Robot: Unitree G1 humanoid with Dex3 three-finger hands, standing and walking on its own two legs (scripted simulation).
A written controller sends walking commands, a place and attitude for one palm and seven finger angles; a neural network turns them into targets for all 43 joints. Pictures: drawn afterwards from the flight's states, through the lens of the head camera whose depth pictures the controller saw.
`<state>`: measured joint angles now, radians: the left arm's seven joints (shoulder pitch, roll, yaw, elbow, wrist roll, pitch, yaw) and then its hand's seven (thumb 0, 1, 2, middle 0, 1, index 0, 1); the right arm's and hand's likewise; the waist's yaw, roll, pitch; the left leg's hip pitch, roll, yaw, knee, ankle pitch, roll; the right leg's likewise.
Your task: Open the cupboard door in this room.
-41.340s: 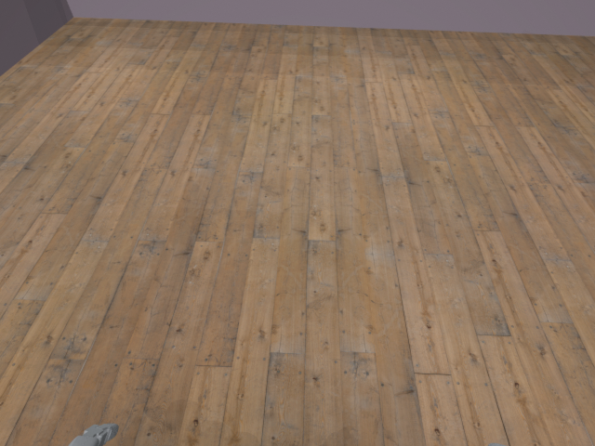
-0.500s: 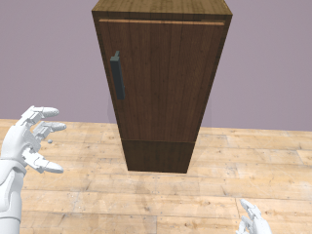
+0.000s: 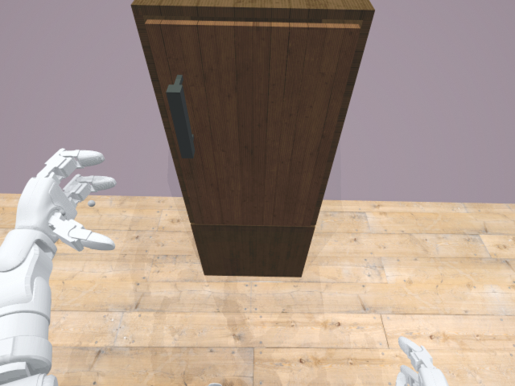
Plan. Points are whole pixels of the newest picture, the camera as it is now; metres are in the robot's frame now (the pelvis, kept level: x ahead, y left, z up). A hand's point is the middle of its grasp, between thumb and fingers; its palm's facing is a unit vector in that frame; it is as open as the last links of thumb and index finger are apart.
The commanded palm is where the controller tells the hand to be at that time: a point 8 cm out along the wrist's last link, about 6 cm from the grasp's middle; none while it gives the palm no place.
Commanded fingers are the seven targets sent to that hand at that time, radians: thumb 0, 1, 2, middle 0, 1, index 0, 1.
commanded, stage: move the hooked fingers beside the handle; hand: left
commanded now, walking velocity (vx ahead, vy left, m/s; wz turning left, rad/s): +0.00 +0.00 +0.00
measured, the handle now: (183, 118) +0.59 +0.18 +0.09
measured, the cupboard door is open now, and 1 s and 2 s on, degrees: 0 0 0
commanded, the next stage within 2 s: none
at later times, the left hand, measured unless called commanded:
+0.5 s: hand (113, 172) +0.42 +0.26 +0.10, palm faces +0.03 -1.00 +0.01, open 14.0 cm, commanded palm +0.40 +0.31 +0.10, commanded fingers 0.00 -0.50 0.30 -0.30 -1.20 -0.30 -1.20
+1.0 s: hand (130, 142) +0.48 +0.25 +0.11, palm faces +0.04 -1.00 +0.00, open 14.0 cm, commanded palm +0.47 +0.30 +0.10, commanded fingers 0.00 -0.50 0.30 -0.30 -1.20 -0.30 -1.20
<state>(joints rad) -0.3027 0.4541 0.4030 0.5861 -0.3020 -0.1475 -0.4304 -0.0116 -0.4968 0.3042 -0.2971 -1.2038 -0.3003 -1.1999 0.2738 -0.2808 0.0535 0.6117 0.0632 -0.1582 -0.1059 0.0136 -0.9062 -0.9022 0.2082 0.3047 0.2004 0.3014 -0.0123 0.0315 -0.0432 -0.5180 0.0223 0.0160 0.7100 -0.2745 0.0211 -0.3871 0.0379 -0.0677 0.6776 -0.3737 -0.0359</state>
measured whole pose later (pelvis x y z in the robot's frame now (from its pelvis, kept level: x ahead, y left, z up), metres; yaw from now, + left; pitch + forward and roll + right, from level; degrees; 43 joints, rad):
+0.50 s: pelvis +0.00 +0.02 -0.01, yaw -1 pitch +9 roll -2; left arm -0.57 0.48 0.38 0.85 -0.23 -0.21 -0.38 -0.01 -0.50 0.30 -0.30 -1.20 -0.30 -1.20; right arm 0.33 -0.28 0.04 0.63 0.05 -0.07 -0.08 0.01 -0.91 -0.90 0.21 0.30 0.20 0.30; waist -0.06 0.02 -0.06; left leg -0.62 0.02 0.03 0.77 -0.30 0.04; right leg -0.48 0.03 -0.06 0.72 -0.39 -0.02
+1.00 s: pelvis +0.01 +0.01 -0.02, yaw -1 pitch +13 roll -3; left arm -0.85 0.60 0.42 1.16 -0.15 -0.29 -0.35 -0.01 -0.50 0.30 -0.30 -1.20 -0.30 -1.20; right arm 0.40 -0.30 0.03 0.66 0.03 0.01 -0.06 0.01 -0.91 -0.90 0.21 0.30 0.20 0.30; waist -0.13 0.02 -0.07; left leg -0.75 0.04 0.02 0.83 -0.33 0.04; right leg -0.61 0.05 -0.06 0.77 -0.40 -0.02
